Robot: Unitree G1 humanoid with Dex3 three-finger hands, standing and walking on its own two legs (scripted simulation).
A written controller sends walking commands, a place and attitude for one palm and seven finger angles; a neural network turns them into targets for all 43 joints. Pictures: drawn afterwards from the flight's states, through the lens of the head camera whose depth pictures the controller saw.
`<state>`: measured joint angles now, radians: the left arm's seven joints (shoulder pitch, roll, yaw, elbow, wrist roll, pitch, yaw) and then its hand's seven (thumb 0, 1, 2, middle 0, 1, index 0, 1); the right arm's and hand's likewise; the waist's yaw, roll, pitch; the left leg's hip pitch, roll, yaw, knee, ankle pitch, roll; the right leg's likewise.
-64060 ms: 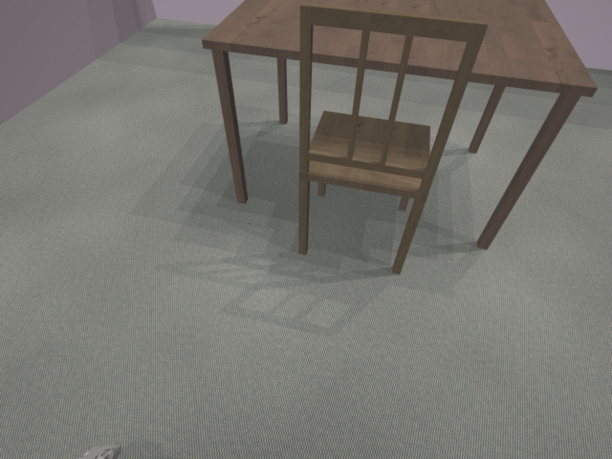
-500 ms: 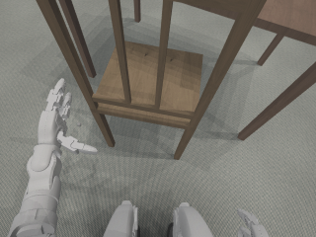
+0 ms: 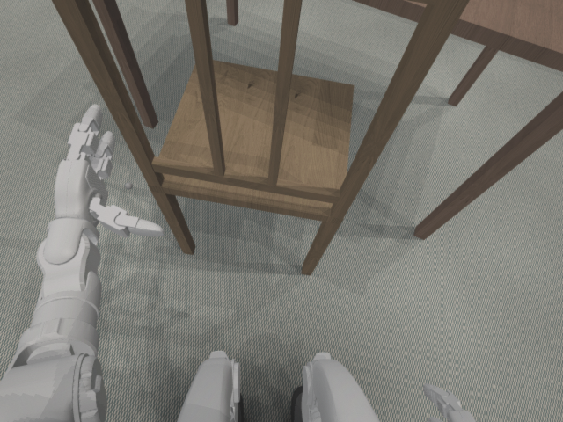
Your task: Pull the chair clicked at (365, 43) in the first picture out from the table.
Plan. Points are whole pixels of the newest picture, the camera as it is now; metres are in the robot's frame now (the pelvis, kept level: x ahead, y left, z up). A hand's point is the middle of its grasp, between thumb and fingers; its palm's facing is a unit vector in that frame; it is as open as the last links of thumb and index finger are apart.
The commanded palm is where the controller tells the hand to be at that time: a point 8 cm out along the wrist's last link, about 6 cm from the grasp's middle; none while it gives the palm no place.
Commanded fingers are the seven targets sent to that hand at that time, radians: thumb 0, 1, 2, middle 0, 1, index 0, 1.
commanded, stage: push the fingers through the gap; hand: left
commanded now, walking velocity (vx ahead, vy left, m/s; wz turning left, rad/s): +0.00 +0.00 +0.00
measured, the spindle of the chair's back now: (209, 100) +0.55 +0.11 +0.06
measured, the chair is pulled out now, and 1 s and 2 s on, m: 0.12 0.12 0.12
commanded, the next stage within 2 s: hook a spindle and tug to test in 0.54 s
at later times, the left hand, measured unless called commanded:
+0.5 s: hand (134, 176) +0.44 +0.21 +0.02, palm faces +0.05 -1.00 -0.03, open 16.9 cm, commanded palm +0.42 +0.25 +0.02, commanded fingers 0.00 -0.50 0.30 -0.06 -0.08 -0.06 -0.08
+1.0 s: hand (137, 175) +0.45 +0.21 +0.02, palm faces +0.04 -1.00 -0.03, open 15.4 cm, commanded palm +0.43 +0.24 +0.02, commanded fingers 0.00 -0.28 0.40 -0.39 -1.12 -0.39 -1.12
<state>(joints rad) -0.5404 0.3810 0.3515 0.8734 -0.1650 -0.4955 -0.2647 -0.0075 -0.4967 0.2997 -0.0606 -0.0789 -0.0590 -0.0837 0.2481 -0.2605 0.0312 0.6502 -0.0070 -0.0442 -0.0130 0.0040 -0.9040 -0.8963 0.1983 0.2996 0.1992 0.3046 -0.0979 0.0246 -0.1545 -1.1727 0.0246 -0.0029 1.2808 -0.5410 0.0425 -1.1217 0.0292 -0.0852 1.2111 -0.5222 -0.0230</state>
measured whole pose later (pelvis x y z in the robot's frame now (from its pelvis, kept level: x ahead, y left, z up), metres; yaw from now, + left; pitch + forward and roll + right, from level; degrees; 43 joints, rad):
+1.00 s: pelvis +0.00 +0.00 +0.00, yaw +0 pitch +26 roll -4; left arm -0.62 0.39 0.35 0.94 -0.14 -0.50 -0.24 -0.01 -0.49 0.30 -0.23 -0.61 -0.23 -0.62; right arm 0.26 -0.26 0.03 0.64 -0.01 0.01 0.00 0.00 -0.90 -0.90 0.20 0.30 0.20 0.30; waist -0.11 0.03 -0.15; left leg -1.19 0.02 0.00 1.29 -0.54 0.05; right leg -1.14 0.03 -0.08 1.21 -0.52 -0.02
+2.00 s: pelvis +0.00 +0.00 +0.00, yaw +0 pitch +24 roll -4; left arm -0.49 0.34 0.30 0.82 -0.17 -0.51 -0.24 0.02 0.90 0.90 -0.50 -1.45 -0.50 -1.45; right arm 0.24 -0.25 0.03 0.63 -0.01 -0.02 -0.01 0.00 -0.90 -0.90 0.20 0.30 0.20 0.30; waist -0.09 0.02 -0.15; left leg -1.16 0.02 0.00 1.27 -0.54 0.04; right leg -1.11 0.03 -0.08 1.21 -0.52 -0.02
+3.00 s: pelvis +0.00 +0.00 +0.01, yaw +0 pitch +24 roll -3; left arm -0.50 0.35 0.30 0.85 -0.13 -0.50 -0.19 -0.01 -0.54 0.20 -0.06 -0.17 -0.06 -0.18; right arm 0.25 -0.25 0.02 0.64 -0.01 -0.01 0.00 0.00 -0.90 -0.90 0.20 0.30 0.20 0.30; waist -0.09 0.03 -0.16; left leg -1.14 0.02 0.00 1.25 -0.54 0.04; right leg -1.09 0.03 -0.08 1.19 -0.52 -0.02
